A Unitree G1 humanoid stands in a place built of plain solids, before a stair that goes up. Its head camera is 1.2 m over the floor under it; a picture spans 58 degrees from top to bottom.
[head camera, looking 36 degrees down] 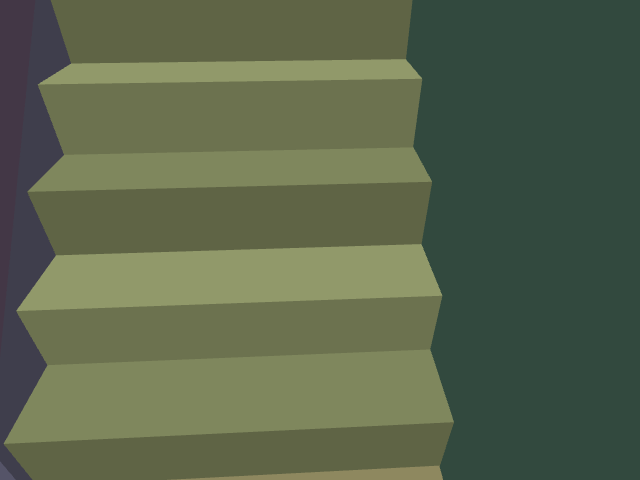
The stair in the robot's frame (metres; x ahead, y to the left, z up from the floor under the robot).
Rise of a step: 0.21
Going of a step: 0.23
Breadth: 1.08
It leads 3 degrees to the left of straight ahead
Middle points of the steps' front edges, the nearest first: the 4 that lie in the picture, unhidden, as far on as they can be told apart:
0.57 0.21 0.21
0.79 0.22 0.42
1.02 0.23 0.64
1.25 0.24 0.85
